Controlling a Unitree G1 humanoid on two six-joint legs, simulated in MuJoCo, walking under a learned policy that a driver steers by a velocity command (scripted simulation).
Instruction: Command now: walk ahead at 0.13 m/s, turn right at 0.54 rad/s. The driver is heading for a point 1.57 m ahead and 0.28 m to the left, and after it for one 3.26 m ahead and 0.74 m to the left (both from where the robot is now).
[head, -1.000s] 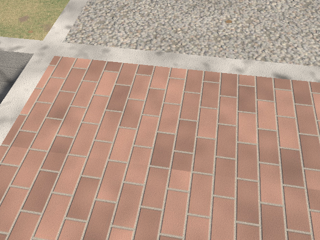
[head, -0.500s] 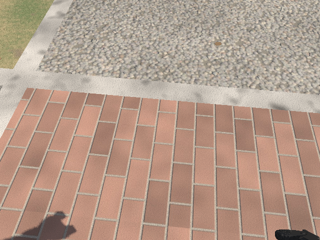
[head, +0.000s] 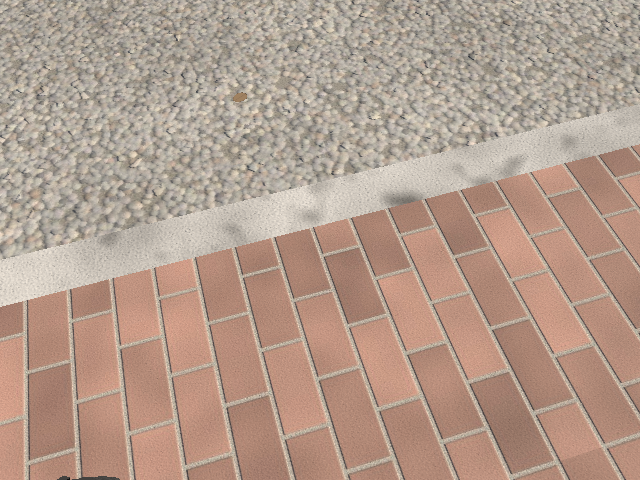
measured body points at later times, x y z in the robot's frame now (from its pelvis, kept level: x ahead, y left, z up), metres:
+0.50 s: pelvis +0.08 +0.03 +0.01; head +0.09 +0.04 +0.46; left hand +0.25 +0.26 -0.10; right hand +0.16 -0.25 -0.10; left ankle +0.09 +0.17 -0.72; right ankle +0.11 -0.07 -0.72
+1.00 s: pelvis +0.10 +0.04 +0.02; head +0.11 +0.04 +0.47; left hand +0.25 +0.28 -0.11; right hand +0.17 -0.22 -0.12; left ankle +0.09 +0.17 -0.72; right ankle +0.11 -0.07 -0.72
